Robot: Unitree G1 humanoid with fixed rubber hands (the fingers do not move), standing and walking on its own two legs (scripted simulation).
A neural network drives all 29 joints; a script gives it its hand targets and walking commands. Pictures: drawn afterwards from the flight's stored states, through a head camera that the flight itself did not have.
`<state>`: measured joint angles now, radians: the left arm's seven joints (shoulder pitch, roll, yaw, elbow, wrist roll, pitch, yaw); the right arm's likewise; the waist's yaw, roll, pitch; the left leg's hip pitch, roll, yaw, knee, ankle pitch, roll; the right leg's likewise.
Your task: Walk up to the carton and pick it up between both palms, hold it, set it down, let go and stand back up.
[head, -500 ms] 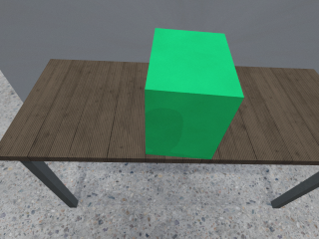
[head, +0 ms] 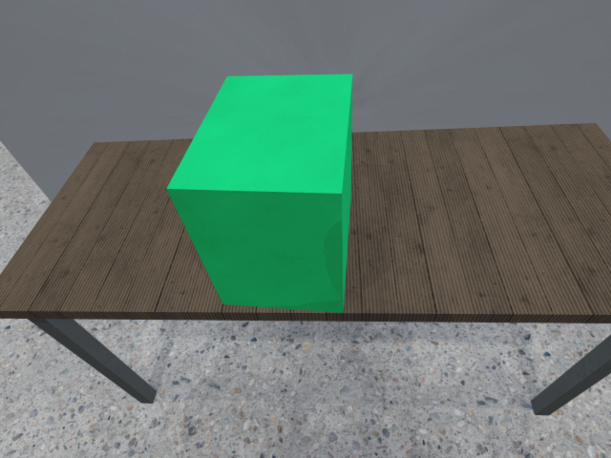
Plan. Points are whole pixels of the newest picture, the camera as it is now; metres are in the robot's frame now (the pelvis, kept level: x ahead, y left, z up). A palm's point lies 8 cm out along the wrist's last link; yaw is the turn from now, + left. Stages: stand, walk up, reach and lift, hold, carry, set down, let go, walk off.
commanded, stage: walk up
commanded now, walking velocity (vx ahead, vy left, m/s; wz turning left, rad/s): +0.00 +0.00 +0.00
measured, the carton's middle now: (285, 194) +0.53 +0.04 +0.04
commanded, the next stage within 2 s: none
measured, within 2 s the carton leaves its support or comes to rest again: neither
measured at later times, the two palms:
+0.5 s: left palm out of the picture -0.02 +0.20 -0.15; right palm out of the picture -0.01 -0.21 -0.16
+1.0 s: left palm out of the picture -0.06 +0.28 -0.12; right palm out of the picture +0.02 -0.22 -0.16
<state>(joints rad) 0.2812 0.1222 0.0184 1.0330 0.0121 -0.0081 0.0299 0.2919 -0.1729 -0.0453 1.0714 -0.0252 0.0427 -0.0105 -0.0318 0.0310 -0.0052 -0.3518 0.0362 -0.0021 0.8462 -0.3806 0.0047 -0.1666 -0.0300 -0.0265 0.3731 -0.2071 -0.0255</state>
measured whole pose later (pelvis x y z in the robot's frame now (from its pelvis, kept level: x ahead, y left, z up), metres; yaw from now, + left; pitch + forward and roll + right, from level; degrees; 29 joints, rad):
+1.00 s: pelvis -0.01 +0.03 +0.00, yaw +0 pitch +0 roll +3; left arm 0.36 0.16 0.05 1.09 0.03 0.00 0.06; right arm 0.23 -0.25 -0.07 1.06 -0.04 0.05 0.00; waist 0.04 0.05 0.03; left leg -0.47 0.04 -0.03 1.00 -0.31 -0.06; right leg -0.21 -0.08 0.00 0.42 -0.22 0.02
